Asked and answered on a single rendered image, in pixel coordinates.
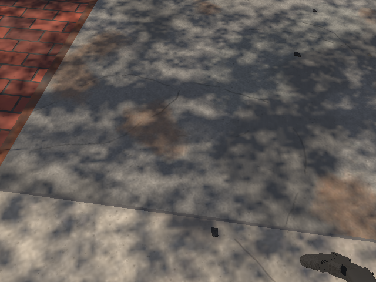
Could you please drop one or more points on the right robot hand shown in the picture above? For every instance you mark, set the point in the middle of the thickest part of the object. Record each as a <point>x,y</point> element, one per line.
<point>338,266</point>

